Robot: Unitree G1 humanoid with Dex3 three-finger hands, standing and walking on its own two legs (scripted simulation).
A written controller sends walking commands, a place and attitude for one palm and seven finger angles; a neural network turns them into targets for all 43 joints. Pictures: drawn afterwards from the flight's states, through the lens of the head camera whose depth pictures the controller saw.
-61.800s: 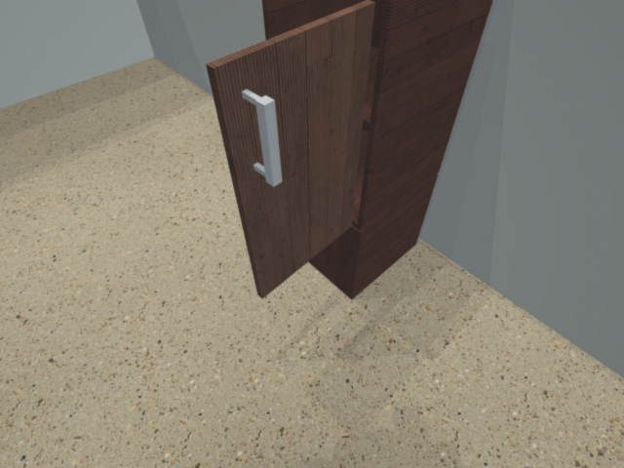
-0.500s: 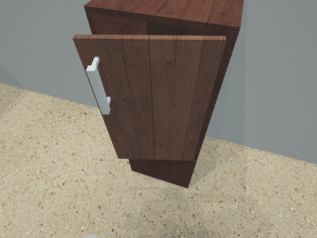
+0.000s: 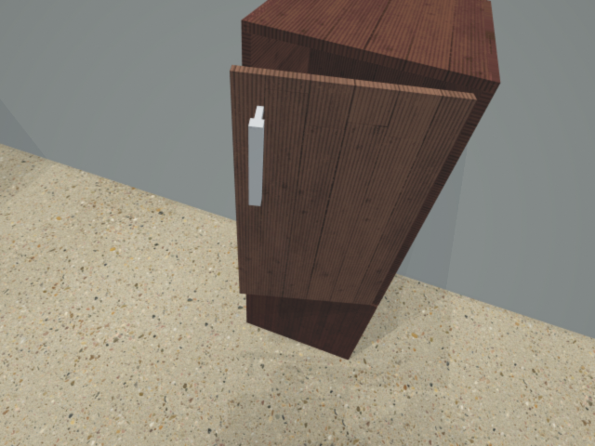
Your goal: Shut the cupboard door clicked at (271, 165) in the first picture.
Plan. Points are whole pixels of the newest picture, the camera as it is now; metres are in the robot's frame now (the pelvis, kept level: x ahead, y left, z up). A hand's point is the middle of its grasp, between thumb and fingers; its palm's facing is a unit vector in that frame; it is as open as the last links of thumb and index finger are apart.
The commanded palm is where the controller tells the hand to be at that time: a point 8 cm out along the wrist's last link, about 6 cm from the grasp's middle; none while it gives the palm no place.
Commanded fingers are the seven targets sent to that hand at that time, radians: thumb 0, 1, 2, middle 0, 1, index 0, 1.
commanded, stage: come to a stop and stand still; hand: left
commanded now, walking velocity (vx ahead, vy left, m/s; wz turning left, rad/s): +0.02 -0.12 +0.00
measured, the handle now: (257, 158) +0.50 +0.11 +0.11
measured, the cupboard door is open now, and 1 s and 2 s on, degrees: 16 16 16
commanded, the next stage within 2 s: look again from close up in 0.78 s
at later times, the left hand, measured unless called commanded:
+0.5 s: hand out of the picture +0.02 +0.11 -0.18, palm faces +0.02 -0.98 -0.21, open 7.2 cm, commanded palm none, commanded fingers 0.00 0.90 0.90 -0.20 -0.30 -0.20 -0.30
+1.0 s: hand out of the picture -0.04 +0.08 -0.19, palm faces +0.02 -0.99 -0.14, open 7.4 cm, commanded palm none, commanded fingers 0.00 0.90 0.90 -0.20 -0.30 -0.20 -0.30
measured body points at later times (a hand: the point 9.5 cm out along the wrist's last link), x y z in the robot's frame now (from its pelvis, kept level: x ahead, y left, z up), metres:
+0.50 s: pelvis -0.02 -0.07 -0.01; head -0.03 -0.07 +0.44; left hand +0.02 +0.16 -0.16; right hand -0.08 -0.28 -0.17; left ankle +0.01 +0.07 -0.75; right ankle -0.04 -0.17 -0.75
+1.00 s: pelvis -0.01 -0.06 -0.01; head +0.01 -0.06 +0.44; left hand -0.04 +0.14 -0.17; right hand +0.01 -0.29 -0.17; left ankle +0.01 +0.07 -0.75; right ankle -0.04 -0.17 -0.75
